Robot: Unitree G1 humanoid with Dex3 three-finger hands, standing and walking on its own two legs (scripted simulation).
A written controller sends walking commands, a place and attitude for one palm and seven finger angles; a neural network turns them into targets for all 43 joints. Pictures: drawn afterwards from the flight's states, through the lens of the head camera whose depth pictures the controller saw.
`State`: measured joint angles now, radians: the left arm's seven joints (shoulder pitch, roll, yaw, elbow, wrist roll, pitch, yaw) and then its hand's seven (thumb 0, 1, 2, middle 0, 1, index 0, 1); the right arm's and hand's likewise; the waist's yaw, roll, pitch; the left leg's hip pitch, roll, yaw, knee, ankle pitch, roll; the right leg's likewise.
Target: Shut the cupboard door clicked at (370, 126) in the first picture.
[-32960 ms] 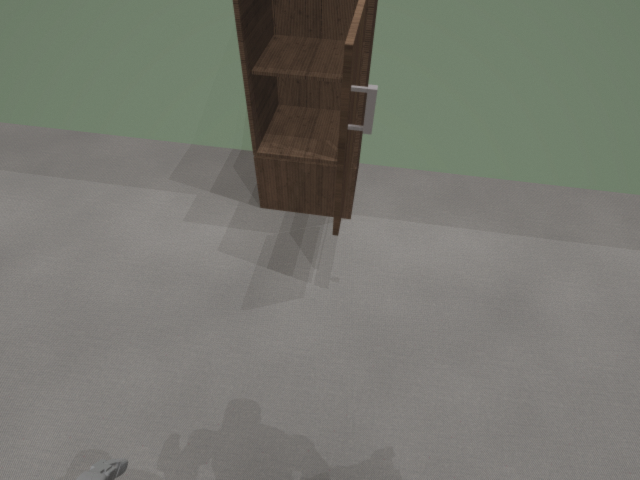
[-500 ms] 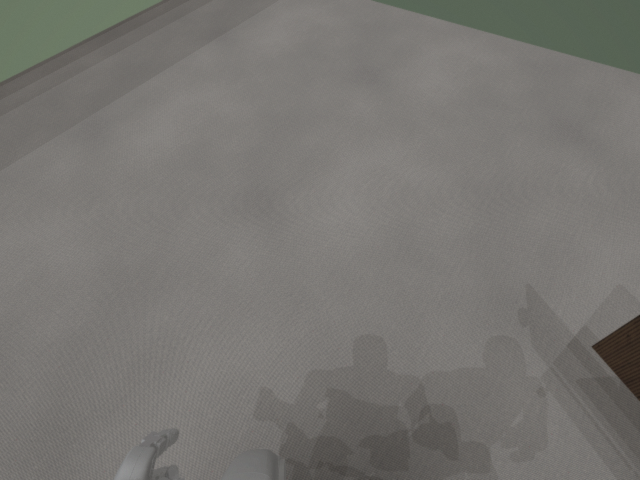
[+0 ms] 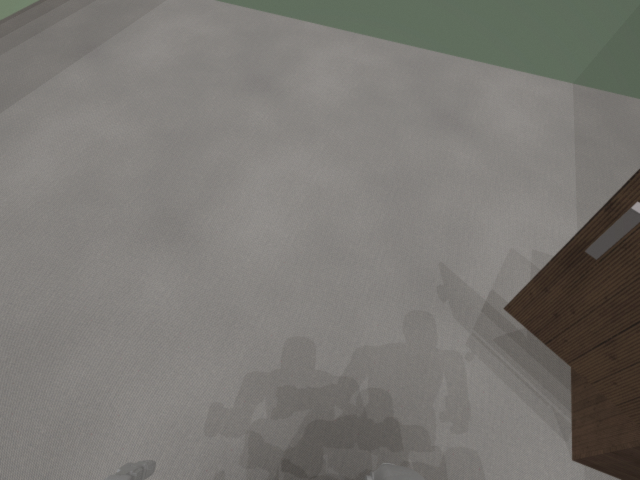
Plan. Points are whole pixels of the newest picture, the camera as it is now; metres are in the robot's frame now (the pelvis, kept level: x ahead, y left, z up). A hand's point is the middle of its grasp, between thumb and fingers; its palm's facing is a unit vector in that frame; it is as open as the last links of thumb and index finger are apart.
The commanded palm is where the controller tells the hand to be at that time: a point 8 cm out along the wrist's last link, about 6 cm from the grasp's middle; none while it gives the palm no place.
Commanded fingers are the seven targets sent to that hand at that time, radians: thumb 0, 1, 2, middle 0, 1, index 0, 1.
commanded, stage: turn to face it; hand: left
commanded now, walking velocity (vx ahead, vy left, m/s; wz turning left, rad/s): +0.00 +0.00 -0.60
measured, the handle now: (621, 226) +0.53 -0.48 -0.03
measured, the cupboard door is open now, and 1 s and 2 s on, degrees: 60 60 60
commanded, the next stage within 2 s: take the last steps up to it in 1.28 s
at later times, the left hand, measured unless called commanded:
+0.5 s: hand (217, 454) +0.17 +0.16 -0.18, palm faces -0.26 -0.95 -0.20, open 7.4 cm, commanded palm none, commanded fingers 0.00 0.90 0.90 -0.20 -0.30 -0.20 -0.30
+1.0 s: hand (287, 405) +0.24 +0.06 -0.16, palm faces -0.54 -0.80 -0.27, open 7.4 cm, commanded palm none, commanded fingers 0.00 0.90 0.90 -0.20 -0.30 -0.20 -0.30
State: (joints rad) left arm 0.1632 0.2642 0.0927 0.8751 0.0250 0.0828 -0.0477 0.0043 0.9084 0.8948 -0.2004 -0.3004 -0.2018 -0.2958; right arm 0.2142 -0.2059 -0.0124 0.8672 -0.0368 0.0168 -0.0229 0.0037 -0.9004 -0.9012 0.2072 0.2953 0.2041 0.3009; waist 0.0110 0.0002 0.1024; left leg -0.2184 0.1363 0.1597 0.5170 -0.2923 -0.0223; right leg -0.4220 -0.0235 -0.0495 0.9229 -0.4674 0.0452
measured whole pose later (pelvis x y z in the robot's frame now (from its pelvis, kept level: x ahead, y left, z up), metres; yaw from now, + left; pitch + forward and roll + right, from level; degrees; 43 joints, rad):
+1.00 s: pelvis +0.04 -0.05 +0.00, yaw -34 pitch +1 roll +0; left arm 0.17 0.22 0.05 0.88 0.03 0.03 -0.01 0.00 0.90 0.89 -0.20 -0.30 -0.21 -0.30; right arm 0.18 -0.27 -0.05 0.90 -0.02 0.06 -0.02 0.01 -0.91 -0.90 0.20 0.29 0.20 0.30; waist -0.02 0.03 0.09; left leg -0.49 0.07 0.04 1.04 -0.43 -0.09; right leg -0.26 0.02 0.01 0.53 -0.30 -0.03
